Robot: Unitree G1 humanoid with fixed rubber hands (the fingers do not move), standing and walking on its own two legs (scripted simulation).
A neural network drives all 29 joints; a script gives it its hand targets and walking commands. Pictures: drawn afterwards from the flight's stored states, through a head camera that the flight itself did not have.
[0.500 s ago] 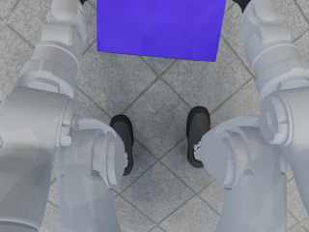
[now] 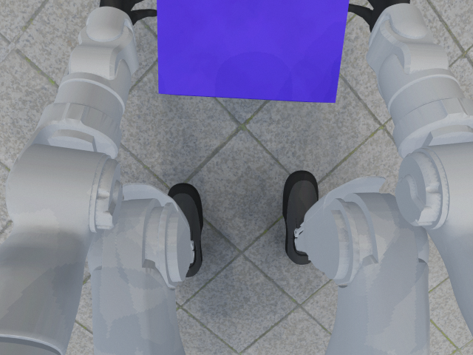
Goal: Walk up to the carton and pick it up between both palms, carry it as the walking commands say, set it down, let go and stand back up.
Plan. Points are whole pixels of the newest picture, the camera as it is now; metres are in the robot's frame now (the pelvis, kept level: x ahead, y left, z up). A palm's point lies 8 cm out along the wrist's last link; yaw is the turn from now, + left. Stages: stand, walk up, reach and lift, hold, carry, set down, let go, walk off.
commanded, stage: reach and lift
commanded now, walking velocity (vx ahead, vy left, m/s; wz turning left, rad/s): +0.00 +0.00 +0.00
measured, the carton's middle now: (248, 42) +0.51 -0.01 -0.27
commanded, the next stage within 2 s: none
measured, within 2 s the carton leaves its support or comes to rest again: leaves its support in 0.02 s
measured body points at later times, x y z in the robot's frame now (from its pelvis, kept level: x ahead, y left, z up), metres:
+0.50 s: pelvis -0.01 +0.00 +0.02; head +0.34 +0.01 +0.30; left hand +0.55 +0.17 -0.13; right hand +0.53 -0.18 -0.13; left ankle +0.11 +0.12 -0.32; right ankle +0.13 -0.13 -0.32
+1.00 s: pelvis +0.01 +0.00 +0.05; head +0.33 +0.01 +0.37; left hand +0.54 +0.17 -0.08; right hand +0.53 -0.18 -0.06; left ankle +0.11 +0.12 -0.32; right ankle +0.13 -0.13 -0.32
